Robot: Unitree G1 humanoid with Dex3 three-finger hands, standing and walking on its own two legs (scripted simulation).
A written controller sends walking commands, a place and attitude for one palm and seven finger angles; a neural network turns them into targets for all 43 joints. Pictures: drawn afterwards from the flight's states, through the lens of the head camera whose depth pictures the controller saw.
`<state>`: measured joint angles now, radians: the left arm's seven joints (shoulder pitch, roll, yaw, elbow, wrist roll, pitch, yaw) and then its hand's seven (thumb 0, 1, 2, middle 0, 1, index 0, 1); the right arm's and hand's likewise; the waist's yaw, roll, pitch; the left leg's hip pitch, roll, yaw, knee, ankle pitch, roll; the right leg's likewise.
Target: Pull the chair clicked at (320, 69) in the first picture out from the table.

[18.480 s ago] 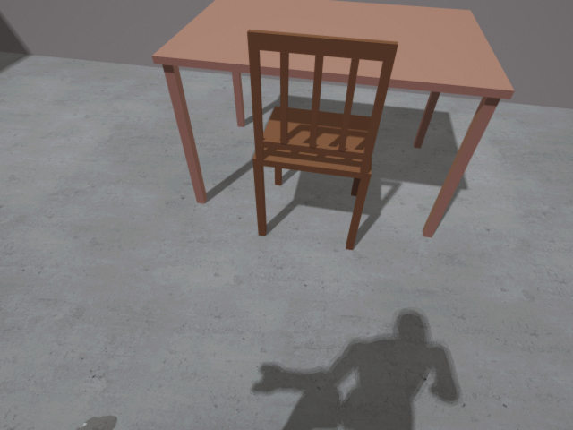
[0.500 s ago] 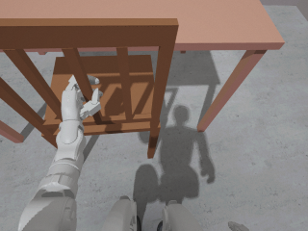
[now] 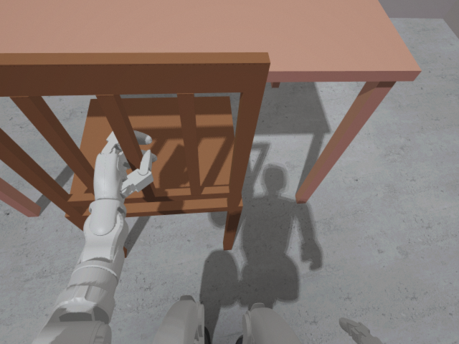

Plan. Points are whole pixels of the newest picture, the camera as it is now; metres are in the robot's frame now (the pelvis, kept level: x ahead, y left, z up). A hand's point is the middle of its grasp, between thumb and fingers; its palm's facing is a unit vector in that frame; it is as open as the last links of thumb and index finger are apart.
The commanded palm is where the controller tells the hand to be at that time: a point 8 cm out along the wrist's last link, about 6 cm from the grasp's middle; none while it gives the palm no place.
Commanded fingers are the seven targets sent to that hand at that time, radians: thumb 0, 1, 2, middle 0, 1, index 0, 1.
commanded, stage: step backward, pulling the chair out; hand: left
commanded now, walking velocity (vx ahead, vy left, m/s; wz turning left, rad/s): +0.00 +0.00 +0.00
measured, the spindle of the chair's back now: (134, 155) +0.44 +0.17 +0.03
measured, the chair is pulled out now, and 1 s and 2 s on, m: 0.04 0.19 0.36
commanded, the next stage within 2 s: none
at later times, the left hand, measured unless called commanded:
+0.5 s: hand (144, 177) +0.39 +0.14 +0.04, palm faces +0.00 -0.99 -0.13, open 5.4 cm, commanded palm +0.37 +0.20 +0.04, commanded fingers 0.00 0.90 0.90 -0.50 -1.45 -0.50 -1.45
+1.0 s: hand (153, 245) +0.27 +0.12 +0.04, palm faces +0.08 -0.99 -0.15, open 5.5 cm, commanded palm +0.27 +0.17 +0.04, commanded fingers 0.00 0.90 0.90 -0.50 -1.45 -0.50 -1.45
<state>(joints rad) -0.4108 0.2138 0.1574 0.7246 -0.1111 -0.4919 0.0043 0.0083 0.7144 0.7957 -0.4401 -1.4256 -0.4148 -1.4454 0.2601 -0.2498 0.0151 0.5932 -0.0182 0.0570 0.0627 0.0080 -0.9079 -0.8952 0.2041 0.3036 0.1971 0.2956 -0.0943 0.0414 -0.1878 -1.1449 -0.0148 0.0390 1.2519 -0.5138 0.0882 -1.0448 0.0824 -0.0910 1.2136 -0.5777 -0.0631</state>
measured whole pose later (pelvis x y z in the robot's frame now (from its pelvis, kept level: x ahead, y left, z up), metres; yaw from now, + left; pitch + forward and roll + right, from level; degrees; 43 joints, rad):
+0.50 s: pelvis +0.00 +0.02 +0.09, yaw -1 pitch +10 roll -2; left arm -0.52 0.20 0.05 1.03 -0.06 -0.18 0.09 0.09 0.70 0.78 -0.35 -1.17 -0.49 -1.44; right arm 0.29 -0.27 0.01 0.64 0.06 0.12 -0.09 0.01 -0.91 -0.90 0.21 0.30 0.20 0.30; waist -0.09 0.00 0.00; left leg -0.56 -0.06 0.09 0.65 -0.26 0.12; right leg -0.51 0.05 -0.01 0.67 -0.32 0.00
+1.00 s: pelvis -0.08 -0.03 +0.10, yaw -1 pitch +2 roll -1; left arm -0.43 0.18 0.10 1.00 -0.08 -0.21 0.08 0.09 0.68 0.78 -0.36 -1.16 -0.50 -1.44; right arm 0.21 -0.27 0.00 0.73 0.05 0.02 -0.09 0.01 -0.90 -0.89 0.21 0.30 0.20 0.30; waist -0.05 0.04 0.13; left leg -0.51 0.00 -0.01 0.76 -0.36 -0.01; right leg -0.36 -0.01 -0.08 0.57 -0.26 -0.01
